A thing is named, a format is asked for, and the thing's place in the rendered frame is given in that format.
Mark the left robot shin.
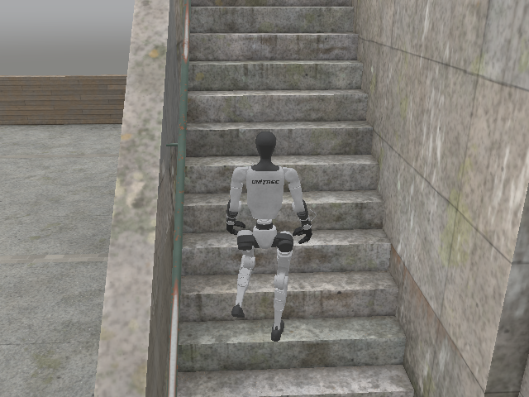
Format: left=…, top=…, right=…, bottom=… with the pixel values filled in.
left=235, top=255, right=252, bottom=307

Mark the left robot upper arm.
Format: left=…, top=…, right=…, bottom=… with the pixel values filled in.
left=229, top=166, right=248, bottom=212

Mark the robot right hand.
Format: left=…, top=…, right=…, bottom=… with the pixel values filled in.
left=293, top=227, right=312, bottom=244

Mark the robot left hand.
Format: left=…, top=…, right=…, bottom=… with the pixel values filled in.
left=226, top=221, right=245, bottom=235

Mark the right robot forearm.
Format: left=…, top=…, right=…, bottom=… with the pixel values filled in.
left=297, top=200, right=312, bottom=230

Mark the robot shin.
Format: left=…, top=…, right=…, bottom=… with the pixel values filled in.
left=274, top=276, right=288, bottom=330
left=235, top=255, right=252, bottom=307

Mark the right robot upper arm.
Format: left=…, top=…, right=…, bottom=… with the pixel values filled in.
left=283, top=167, right=305, bottom=213

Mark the left robot forearm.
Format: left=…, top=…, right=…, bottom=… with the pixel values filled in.
left=226, top=200, right=238, bottom=225

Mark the right robot shin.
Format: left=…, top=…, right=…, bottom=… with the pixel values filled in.
left=274, top=276, right=288, bottom=330

